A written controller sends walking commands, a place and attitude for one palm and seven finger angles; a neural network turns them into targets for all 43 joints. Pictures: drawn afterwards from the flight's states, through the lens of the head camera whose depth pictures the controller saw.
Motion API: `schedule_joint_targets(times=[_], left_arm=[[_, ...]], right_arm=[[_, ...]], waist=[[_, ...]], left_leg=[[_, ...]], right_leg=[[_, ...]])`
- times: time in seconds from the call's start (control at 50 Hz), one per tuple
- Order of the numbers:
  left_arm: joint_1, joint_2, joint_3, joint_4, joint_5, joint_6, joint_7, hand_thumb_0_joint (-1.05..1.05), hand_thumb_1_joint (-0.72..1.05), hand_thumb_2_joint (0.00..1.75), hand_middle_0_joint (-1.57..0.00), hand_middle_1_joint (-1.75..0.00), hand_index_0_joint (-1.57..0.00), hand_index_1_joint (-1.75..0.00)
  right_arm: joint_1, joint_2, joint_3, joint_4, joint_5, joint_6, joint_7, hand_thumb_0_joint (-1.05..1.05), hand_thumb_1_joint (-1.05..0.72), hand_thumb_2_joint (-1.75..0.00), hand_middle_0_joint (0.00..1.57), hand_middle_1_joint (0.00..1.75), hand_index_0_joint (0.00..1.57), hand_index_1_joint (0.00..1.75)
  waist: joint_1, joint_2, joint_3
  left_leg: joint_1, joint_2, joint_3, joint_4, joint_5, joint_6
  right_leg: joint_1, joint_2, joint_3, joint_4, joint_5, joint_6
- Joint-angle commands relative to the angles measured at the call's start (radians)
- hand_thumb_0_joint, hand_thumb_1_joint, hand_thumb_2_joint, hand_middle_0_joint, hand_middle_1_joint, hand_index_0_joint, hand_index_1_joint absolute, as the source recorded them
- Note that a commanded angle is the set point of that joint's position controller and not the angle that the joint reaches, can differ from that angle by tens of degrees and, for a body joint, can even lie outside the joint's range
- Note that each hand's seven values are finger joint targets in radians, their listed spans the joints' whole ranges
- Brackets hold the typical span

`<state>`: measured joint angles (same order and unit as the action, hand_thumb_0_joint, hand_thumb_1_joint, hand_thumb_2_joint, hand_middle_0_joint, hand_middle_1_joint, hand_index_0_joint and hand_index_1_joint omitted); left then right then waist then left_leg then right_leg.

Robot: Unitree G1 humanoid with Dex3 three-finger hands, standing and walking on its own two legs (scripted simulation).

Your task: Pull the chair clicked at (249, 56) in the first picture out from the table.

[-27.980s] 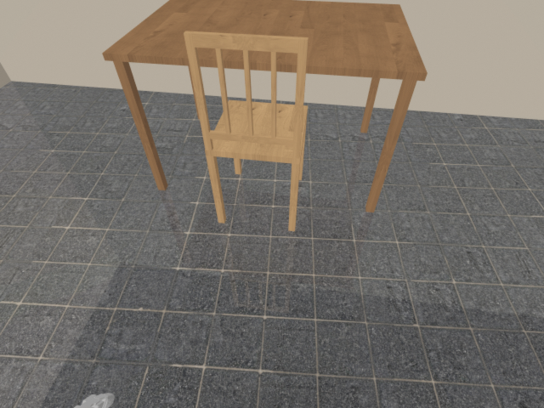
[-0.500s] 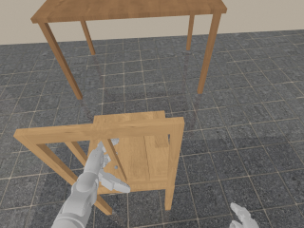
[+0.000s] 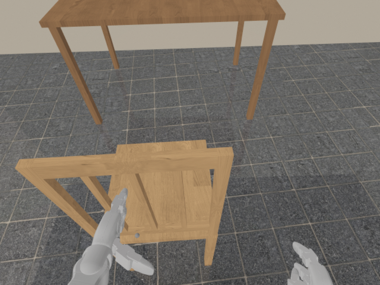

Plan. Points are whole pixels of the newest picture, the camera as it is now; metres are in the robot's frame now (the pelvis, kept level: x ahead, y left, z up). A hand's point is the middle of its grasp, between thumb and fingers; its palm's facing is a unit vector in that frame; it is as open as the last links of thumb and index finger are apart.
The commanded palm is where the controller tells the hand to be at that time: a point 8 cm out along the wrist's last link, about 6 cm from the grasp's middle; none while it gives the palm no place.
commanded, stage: draw the fingers out of the gap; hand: left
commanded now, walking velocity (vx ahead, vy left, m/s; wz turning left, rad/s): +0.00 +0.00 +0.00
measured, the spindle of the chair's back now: (145, 204) +0.31 +0.12 -0.05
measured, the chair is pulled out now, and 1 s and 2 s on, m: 0.78 0.78 0.78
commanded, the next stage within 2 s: draw the hand back to the body in 0.50 s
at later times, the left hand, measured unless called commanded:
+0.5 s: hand (130, 274) +0.16 +0.12 -0.03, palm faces -0.09 -0.99 -0.15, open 17.5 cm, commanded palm +0.14 +0.17 -0.01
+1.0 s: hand (109, 268) +0.16 +0.14 +0.04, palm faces -0.01 -1.00 -0.08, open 17.5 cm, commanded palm +0.12 +0.21 +0.06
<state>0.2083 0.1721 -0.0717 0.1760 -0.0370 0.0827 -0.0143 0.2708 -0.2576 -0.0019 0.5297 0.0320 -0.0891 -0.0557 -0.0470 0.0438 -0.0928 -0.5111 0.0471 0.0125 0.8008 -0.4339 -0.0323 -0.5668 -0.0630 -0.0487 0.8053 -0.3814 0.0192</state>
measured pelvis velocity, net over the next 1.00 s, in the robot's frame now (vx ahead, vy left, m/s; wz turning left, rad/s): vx -0.02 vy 0.00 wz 0.02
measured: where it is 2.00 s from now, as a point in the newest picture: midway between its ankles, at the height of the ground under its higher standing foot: outside the picture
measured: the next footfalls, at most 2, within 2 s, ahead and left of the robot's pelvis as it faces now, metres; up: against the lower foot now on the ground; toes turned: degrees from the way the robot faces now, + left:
none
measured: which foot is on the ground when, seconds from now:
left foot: down 0.00-1.00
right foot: down 0.00-1.00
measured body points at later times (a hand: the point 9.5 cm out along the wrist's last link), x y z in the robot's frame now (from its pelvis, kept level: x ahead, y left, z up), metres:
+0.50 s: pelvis -0.01 +0.00 -0.01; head +0.01 -0.01 +0.44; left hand +0.16 +0.18 -0.01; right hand +0.17 -0.23 -0.08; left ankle -0.02 +0.14 -0.70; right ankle +0.01 -0.13 -0.70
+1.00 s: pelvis -0.02 +0.00 -0.04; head +0.02 -0.02 +0.41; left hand +0.16 +0.20 +0.05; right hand +0.17 -0.22 -0.12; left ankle -0.02 +0.14 -0.70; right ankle +0.01 -0.13 -0.70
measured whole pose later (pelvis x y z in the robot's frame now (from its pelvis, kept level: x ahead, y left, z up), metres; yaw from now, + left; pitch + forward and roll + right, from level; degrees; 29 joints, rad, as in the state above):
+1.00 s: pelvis -0.02 +0.00 -0.04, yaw +1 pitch +10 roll -1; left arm 0.62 0.19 0.00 -0.34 -0.18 -0.24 -0.12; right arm 0.22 -0.19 0.00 0.51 0.06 -0.15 -0.07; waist 0.00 0.07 -0.12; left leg -0.73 0.05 -0.04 1.09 -0.54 -0.04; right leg -0.75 -0.07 -0.08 1.05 -0.48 0.02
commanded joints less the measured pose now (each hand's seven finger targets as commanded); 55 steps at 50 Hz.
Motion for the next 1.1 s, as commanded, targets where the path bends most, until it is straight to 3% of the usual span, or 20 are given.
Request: schedule_joint_targets(times=[0.0, 0.12, 0.2, 0.26, 0.4, 0.46, 0.5, 0.58, 0.6, 0.62, 0.66, 0.7, 0.74, 0.8, 0.84, 0.88, 0.9, 0.94, 1.0, 1.08], left_arm=[[-0.093, 0.118, 0.056, -0.296, 0.003, -0.062, 0.023, 0.0, -0.55, 0.2, 0.0, 0.0, 0.0, 0.0], [0.017, 0.083, 0.006, -0.344, 0.012, -0.048, 0.012, 0.0, -0.55, 0.2, 0.0, 0.0, 0.0, 0.0], [0.085, 0.111, 0.031, -0.364, 0.011, -0.027, 0.007, 0.0, -0.55, 0.2, 0.0, 0.0, 0.0, 0.0], [0.158, 0.084, 0.003, -0.422, 0.01, -0.02, 0.005, 0.0, -0.55, 0.2, 0.0, 0.0, 0.0, 0.0], [0.251, 0.079, -0.027, -0.503, 0.031, -0.012, 0.019, 0.0, -0.55, 0.2, 0.0, 0.0, 0.0, 0.0], [0.313, 0.062, -0.05, -0.566, 0.038, -0.014, 0.023, 0.0, -0.55, 0.2, 0.0, 0.0, 0.0, 0.0], [0.346, 0.087, -0.026, -0.564, 0.046, -0.008, 0.033, 0.0, -0.55, 0.2, 0.0, 0.0, 0.0, 0.0], [0.438, 0.047, -0.074, -0.636, 0.055, -0.013, 0.037, 0.0, -0.55, 0.2, 0.0, 0.0, 0.0, 0.0], [0.451, 0.057, -0.069, -0.627, 0.058, -0.008, 0.041, 0.0, -0.55, 0.2, 0.0, 0.0, 0.0, 0.0], [0.357, -0.052, -0.049, -0.777, -0.091, -0.145, 0.035, 0.0, -0.55, 0.2, 0.0, 0.0, 0.0, 0.0], [0.414, 0.028, 0.011, -0.728, -0.086, -0.245, 0.032, 0.0, -0.55, 0.2, 0.0, 0.0, 0.0, 0.0], [0.405, 0.057, 0.061, -0.764, -0.103, -0.321, 0.033, 0.0, -0.55, 0.2, 0.0, 0.0, 0.0, 0.0], [0.394, 0.045, 0.063, -0.751, -0.106, -0.409, 0.021, 0.0, -0.55, 0.2, 0.0, 0.0, 0.0, 0.0], [0.418, 0.031, 0.055, -0.686, -0.094, -0.536, -0.018, 0.0, -0.55, 0.2, 0.0, 0.0, 0.0, 0.0], [0.454, 0.042, 0.052, -0.656, -0.101, -0.521, -0.064, 0.0, -0.55, 0.2, 0.0, 0.0, 0.0, 0.0], [0.479, 0.076, 0.086, -0.688, -0.124, -0.45, -0.105, 0.0, -0.55, 0.2, 0.0, 0.0, 0.0, 0.0], [0.491, 0.106, 0.126, -0.688, -0.137, -0.41, -0.115, 0.0, -0.55, 0.2, 0.0, 0.0, 0.0, 0.0], [0.452, 0.136, 0.174, -0.77, -0.172, -0.361, -0.121, 0.0, -0.55, 0.2, 0.0, 0.0, 0.0, 0.0], [0.423, 0.178, 0.263, -0.85, -0.217, -0.357, -0.093, 0.0, -0.55, 0.2, 0.0, 0.0, 0.0, 0.0], [0.423, 0.138, 0.264, -0.813, -0.245, -0.38, -0.093, 0.0, -0.41, 0.27, -0.02, -0.03, -0.02, -0.03]], right_arm=[[-0.067, -0.111, -0.033, -0.159, -0.001, -0.07, -0.018, 0.0, -0.9, -0.9, 0.2, 0.3, 0.2, 0.3], [-0.066, -0.102, -0.027, -0.172, -0.002, -0.091, -0.022, 0.0, -0.9, -0.9, 0.2, 0.3, 0.2, 0.3], [-0.081, -0.103, -0.027, -0.184, -0.002, -0.094, -0.026, 0.0, -0.9, -0.9, 0.2, 0.3, 0.2, 0.3], [-0.085, -0.092, -0.025, -0.202, -0.002, -0.101, -0.027, 0.0, -0.9, -0.9, 0.2, 0.3, 0.2, 0.3], [-0.092, -0.084, -0.026, -0.217, -0.004, -0.108, -0.034, 0.0, -0.9, -0.9, 0.2, 0.3, 0.2, 0.3], [-0.089, -0.076, -0.026, -0.234, -0.002, -0.11, -0.034, 0.0, -0.9, -0.9, 0.2, 0.3, 0.2, 0.3], [-0.099, -0.075, -0.028, -0.23, -0.003, -0.106, -0.039, 0.0, -0.9, -0.9, 0.2, 0.3, 0.2, 0.3], [-0.098, -0.062, -0.03, -0.252, 0.0, -0.107, -0.036, 0.0, -0.9, -0.9, 0.2, 0.3, 0.2, 0.3], [-0.103, -0.062, -0.032, -0.249, 0.0, -0.106, -0.038, 0.0, -0.9, -0.9, 0.2, 0.3, 0.2, 0.3], [-0.094, -0.047, -0.024, -0.241, -0.002, -0.135, -0.04, 0.0, -0.9, -0.9, 0.2, 0.3, 0.2, 0.3], [-0.09, -0.053, -0.032, -0.206, -0.001, -0.159, -0.037, 0.0, -0.9, -0.9, 0.2, 0.3, 0.2, 0.3], [-0.082, -0.049, -0.039, -0.188, 0.0, -0.17, -0.033, 0.0, -0.9, -0.9, 0.2, 0.3, 0.2, 0.3], [-0.084, -0.041, -0.043, -0.173, 0.001, -0.177, -0.021, 0.0, -0.9, -0.9, 0.2, 0.3, 0.2, 0.3], [-0.109, -0.034, -0.054, -0.146, 0.002, -0.176, 0.004, 0.0, -0.9, -0.9, 0.2, 0.3, 0.2, 0.3], [-0.119, -0.051, -0.056, -0.176, 0.011, -0.161, 0.013, 0.0, -0.9, -0.9, 0.2, 0.3, 0.2, 0.3], [-0.136, -0.059, -0.058, -0.21, 0.022, -0.142, 0.003, 0.0, -0.9, -0.9, 0.2, 0.3, 0.2, 0.3], [-0.15, -0.061, -0.057, -0.213, 0.028, -0.134, -0.005, 0.0, -0.9, -0.9, 0.2, 0.3, 0.2, 0.3], [-0.152, -0.053, -0.049, -0.224, 0.035, -0.125, -0.025, 0.0, -0.9, -0.9, 0.2, 0.3, 0.2, 0.3], [-0.146, -0.039, -0.044, -0.206, 0.039, -0.136, -0.051, 0.0, -0.9, -0.9, 0.2, 0.3, 0.2, 0.3], [-0.12, -0.034, -0.039, -0.159, 0.041, -0.164, -0.054, 0.0, -0.9, -0.9, 0.2, 0.3, 0.2, 0.3]], waist=[[-0.01, -0.072, -0.161], [-0.012, -0.054, -0.17], [0.0, -0.064, -0.154], [0.006, -0.057, -0.172], [-0.004, -0.063, -0.116], [0.002, -0.037, -0.138], [0.007, -0.049, -0.112], [0.014, -0.015, -0.138], [0.011, -0.046, -0.121], [0.005, -0.095, -0.1], [0.026, -0.078, -0.126], [0.036, -0.04, -0.128], [0.036, -0.001, -0.132], [0.04, -0.006, -0.109], [0.033, -0.018, -0.133], [0.041, -0.045, -0.176], [0.05, -0.024, -0.185], [0.045, -0.054, -0.195], [0.055, -0.078, -0.194], [0.039, -0.074, -0.127]], left_leg=[[0.024, -0.045, 0.005, -0.083, 0.257, 0.048], [0.024, -0.049, -0.008, -0.06, 0.241, 0.048], [-0.005, -0.05, -0.015, -0.05, 0.22, 0.048], [-0.006, -0.052, -0.016, -0.042, 0.23, 0.048], [-0.043, -0.051, -0.03, -0.026, 0.182, 0.05], [-0.038, -0.054, -0.029, -0.019, 0.178, 0.05], [-0.065, -0.054, -0.035, -0.017, 0.162, 0.049], [-0.061, -0.055, -0.033, -0.007, 0.165, 0.048], [-0.076, -0.053, -0.037, -0.003, 0.165, 0.049], [-0.098, -0.065, -0.04, 0.035, 0.17, 0.039], [-0.113, -0.064, -0.034, 0.052, 0.132, 0.037], [-0.133, -0.062, -0.036, 0.063, 0.138, 0.033], [-0.157, -0.061, -0.033, 0.092, 0.122, 0.028], [-0.23, -0.053, -0.037, 0.138, 0.101, 0.024], [-0.215, -0.051, -0.028, 0.125, 0.06, 0.03], [-0.197, -0.051, -0.023, 0.099, 0.037, 0.037], [-0.187, -0.051, -0.023, 0.092, 0.039, 0.039], [-0.166, -0.052, -0.024, 0.078, 0.045, 0.045], [-0.132, -0.049, -0.034, 0.06, 0.101, 0.046], [-0.085, -0.043, -0.037, 0.031, 0.162, 0.041]], right_leg=[[0.143, 0.026, -0.023, -0.1, 0.251, -0.017], [0.111, 0.024, -0.028, -0.081, 0.221, -0.015], [0.104, 0.024, -0.029, -0.077, 0.187, -0.019], [0.104, 0.022, -0.032, -0.065, 0.194, -0.018], [0.049, 0.024, -0.038, -0.058, 0.119, -0.021], [0.04, 0.024, -0.04, -0.044, 0.111, -0.021], [0.032, 0.027, -0.041, -0.042, 0.084, -0.026], [0.019, 0.026, -0.047, -0.02, 0.083, -0.026], [0.018, 0.028, -0.046, -0.022, 0.083, -0.027], [-0.03, 0.044, -0.072, -0.005, 0.098, -0.024], [-0.041, 0.046, -0.057, 0.01, 0.044, -0.027], [-0.048, 0.047, -0.054, 0.035, 0.033, -0.033], [-0.088, 0.046, -0.044, 0.064, 0.018, -0.033], [-0.143, 0.047, -0.035, 0.108, -0.005, -0.038], [-0.106, 0.039, -0.019, 0.08, -0.03, -0.032], [-0.032, 0.03, -0.002, 0.04, -0.056, -0.024], [-0.005, 0.028, 0.008, 0.023, -0.063, -0.025], [0.03, 0.023, 0.01, -0.003, -0.058, -0.016], [0.074, 0.03, 0.001, -0.025, 0.002, -0.018], [0.071, 0.038, -0.027, -0.044, 0.097, -0.014]])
